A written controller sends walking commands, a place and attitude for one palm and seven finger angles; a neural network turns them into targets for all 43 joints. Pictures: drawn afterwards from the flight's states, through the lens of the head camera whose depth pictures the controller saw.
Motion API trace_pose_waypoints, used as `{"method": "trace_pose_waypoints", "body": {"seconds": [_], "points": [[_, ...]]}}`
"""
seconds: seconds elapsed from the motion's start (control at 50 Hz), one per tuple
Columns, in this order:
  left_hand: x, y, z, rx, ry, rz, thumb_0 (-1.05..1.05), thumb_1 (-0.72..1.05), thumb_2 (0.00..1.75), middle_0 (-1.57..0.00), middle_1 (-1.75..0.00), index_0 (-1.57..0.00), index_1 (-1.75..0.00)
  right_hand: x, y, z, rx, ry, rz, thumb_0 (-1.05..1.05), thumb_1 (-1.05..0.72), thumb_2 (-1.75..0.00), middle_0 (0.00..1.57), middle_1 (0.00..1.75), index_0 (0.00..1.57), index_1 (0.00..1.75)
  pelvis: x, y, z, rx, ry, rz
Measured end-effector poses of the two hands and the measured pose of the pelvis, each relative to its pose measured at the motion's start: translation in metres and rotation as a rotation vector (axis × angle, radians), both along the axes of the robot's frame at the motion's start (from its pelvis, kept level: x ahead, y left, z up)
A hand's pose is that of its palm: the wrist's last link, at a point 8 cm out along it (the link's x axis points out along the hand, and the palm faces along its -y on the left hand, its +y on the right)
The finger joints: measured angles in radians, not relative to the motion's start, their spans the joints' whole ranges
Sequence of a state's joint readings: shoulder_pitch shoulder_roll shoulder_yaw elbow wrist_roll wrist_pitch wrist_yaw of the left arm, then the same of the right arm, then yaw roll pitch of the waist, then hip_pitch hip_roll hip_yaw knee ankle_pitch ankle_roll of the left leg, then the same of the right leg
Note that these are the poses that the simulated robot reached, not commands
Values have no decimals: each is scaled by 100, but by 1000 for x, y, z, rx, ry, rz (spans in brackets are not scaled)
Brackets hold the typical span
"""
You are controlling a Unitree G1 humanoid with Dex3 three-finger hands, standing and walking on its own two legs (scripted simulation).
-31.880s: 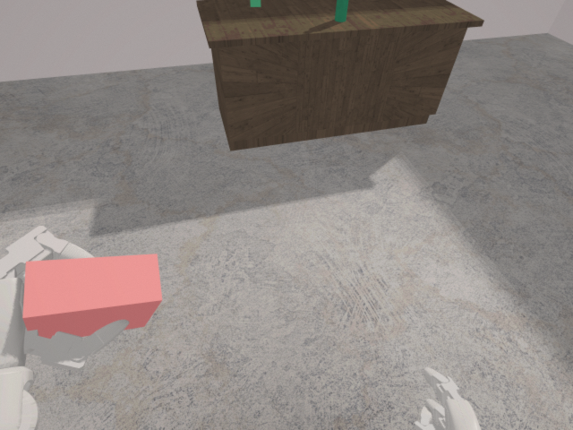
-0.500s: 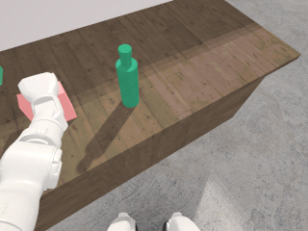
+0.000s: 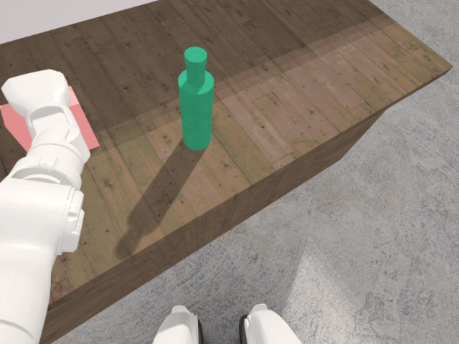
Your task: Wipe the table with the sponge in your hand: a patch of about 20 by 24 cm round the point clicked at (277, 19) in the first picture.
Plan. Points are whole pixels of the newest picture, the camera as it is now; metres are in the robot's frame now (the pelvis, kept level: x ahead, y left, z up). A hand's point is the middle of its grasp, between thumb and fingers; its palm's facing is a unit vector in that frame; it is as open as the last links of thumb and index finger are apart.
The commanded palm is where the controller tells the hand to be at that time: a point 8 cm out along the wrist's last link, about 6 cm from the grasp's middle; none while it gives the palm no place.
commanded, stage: wipe forward along the third lane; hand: left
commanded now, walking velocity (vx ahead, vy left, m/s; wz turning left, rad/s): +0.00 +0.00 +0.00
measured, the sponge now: (59, 134) +0.50 +0.28 -0.01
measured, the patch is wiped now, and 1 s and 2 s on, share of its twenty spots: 0.90 1.00 1.00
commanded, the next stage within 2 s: wipe back along the third lane in 0.10 s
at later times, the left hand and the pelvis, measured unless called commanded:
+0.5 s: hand (53, 108) +0.53 +0.28 +0.03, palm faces -0.11 +0.03 -0.99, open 9.7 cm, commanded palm +0.50 +0.24 +0.06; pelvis +0.02 -0.01 +0.01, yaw -1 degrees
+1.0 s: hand (61, 136) +0.47 +0.25 +0.03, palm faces -0.08 +0.01 -1.00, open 9.6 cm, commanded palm +0.44 +0.22 +0.05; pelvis +0.05 -0.01 +0.03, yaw +1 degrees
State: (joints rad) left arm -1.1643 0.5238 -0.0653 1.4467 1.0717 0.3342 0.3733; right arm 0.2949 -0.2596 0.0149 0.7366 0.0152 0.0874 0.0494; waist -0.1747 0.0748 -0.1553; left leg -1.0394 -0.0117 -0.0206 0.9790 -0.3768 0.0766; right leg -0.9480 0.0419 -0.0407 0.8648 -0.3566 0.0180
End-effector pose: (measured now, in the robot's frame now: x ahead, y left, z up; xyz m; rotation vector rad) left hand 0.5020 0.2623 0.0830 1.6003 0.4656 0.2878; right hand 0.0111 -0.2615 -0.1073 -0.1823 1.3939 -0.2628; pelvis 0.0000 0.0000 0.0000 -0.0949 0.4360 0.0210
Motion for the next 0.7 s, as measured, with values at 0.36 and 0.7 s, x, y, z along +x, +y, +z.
{"method": "trace_pose_waypoints", "body": {"seconds": [0.36,0.7], "points": [[28,5,-1,4,14,1,1,-51,113,-79,-137,-78,-142,-27,0,4,2,120,-61,1,-91,-90,20,30,20,30,10,-4,-1,-11,32,-15],[-6,-5,-1,-17,-29,-50,-1,-47,112,-75,-141,-74,-146,60,0,12,66,6,4,1,-91,-90,20,30,20,30,47,-6,24,12,-43,-15]]}}
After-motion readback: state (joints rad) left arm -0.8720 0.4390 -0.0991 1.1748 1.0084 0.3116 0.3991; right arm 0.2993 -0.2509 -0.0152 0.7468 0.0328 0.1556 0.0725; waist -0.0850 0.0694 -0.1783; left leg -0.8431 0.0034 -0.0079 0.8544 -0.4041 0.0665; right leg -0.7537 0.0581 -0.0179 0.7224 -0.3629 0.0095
